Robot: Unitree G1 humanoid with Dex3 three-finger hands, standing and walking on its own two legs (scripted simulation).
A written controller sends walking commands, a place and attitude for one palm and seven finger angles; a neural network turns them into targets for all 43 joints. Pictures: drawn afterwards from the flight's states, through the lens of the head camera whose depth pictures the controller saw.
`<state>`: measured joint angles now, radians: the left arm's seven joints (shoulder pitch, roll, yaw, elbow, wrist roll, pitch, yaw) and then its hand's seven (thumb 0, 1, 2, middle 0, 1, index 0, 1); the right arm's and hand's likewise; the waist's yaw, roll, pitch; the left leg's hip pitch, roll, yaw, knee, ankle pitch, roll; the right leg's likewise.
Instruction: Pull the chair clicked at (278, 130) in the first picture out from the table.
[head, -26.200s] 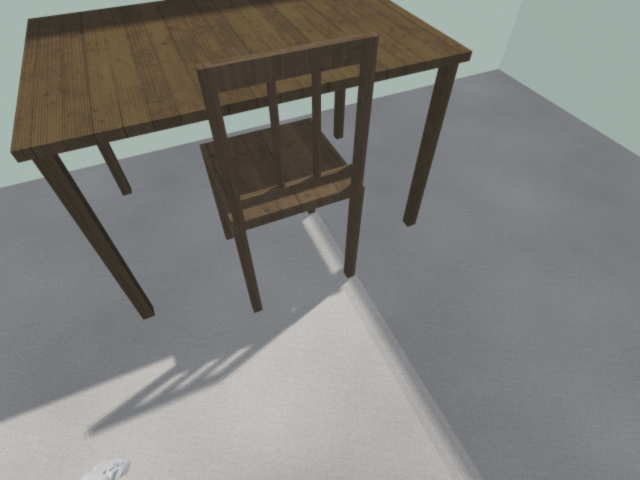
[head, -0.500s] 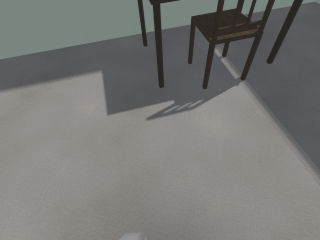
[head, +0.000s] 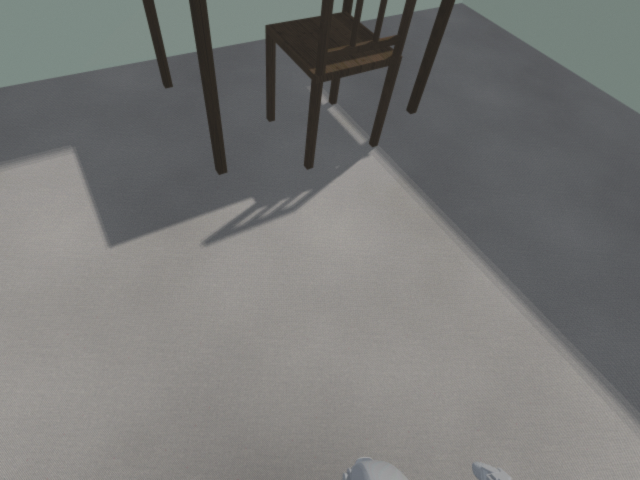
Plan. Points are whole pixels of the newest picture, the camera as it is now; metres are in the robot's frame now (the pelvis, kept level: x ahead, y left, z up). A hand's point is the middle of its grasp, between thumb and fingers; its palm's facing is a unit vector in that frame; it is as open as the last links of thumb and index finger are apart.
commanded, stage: walk to a spot facing it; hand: left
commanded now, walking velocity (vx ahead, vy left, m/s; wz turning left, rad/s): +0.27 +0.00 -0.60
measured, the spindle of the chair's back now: (360, 1) +1.52 +0.01 -0.08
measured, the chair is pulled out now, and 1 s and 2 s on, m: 0.00 0.00 0.00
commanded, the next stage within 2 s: none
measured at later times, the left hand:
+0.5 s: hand (282, 386) +0.26 +0.07 -0.15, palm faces -0.38 -0.90 -0.21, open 7.4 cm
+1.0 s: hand (280, 334) +0.36 +0.09 -0.18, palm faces -0.44 -0.88 -0.17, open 7.4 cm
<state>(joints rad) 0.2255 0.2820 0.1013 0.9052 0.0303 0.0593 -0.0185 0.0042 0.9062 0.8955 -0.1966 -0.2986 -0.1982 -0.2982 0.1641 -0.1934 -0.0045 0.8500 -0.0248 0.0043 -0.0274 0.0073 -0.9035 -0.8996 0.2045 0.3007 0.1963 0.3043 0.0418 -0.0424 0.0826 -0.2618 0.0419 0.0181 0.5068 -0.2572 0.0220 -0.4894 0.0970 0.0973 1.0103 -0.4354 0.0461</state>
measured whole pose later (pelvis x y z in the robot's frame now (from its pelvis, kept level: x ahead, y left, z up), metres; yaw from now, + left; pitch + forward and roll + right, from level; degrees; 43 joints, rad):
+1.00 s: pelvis +0.25 -0.07 +0.00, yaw -30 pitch +0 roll -1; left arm 0.28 0.21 0.07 1.06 0.03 0.00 -0.03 0.01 0.91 0.90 -0.19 -0.30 -0.20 -0.30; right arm 0.29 -0.15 -0.03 0.99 -0.03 -0.09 -0.02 0.00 -0.94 -0.90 0.21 0.30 0.20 0.30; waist 0.02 -0.04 0.02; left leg -0.20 0.05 0.19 0.44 -0.23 0.03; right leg -0.51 -0.05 -0.02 1.17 -0.28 -0.03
